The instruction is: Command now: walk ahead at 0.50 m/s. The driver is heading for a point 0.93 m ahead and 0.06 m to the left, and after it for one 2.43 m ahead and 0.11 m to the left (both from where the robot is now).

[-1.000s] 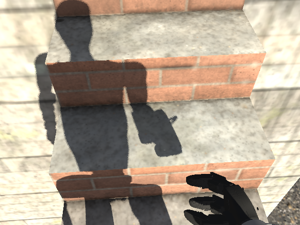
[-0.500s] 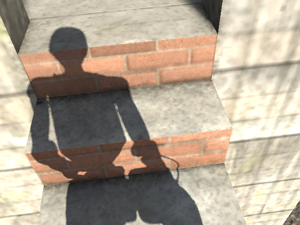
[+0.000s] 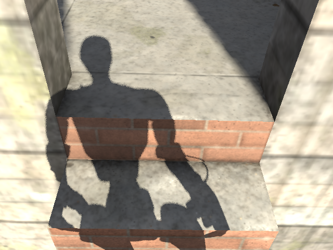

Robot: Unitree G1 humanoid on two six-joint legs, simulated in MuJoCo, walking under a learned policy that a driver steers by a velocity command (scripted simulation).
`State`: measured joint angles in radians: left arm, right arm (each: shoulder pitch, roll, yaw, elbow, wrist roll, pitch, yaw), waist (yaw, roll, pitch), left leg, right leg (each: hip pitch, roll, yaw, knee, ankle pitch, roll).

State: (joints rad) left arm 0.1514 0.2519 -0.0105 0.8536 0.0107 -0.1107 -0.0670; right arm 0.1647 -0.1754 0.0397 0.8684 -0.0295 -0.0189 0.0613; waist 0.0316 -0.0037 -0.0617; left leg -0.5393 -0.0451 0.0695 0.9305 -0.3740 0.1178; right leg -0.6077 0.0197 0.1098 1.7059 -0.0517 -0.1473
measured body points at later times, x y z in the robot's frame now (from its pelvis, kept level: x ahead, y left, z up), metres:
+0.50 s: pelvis +0.13 -0.02 +0.08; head +0.13 +0.02 +0.53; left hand +0.37 +0.10 +0.00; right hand +0.06 -0.23 -0.06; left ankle +0.07 +0.05 -0.68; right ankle +0.27 -0.16 -0.45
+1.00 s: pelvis +0.29 -0.02 +0.24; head +0.26 -0.02 +0.69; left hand +0.31 +0.19 +0.09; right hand +0.43 -0.21 +0.12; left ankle +0.34 +0.07 -0.41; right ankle +0.27 -0.14 -0.49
